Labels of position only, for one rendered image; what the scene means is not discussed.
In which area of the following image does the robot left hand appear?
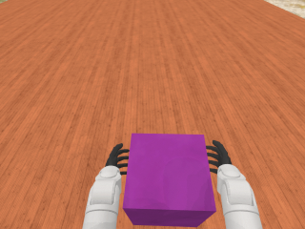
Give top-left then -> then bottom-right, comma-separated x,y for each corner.
105,143 -> 130,176

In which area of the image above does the robot right forearm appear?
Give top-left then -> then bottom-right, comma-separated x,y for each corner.
216,164 -> 263,229

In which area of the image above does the carton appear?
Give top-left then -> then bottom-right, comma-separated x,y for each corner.
122,133 -> 216,227

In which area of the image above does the robot left forearm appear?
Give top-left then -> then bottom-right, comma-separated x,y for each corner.
82,165 -> 122,229

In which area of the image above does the robot right hand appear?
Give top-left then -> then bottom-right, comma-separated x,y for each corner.
206,140 -> 232,174

